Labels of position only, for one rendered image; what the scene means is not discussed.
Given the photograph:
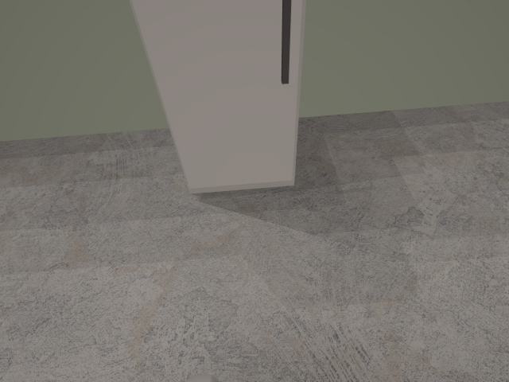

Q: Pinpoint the fridge door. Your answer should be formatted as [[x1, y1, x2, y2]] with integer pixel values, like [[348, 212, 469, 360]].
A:
[[131, 0, 302, 189]]

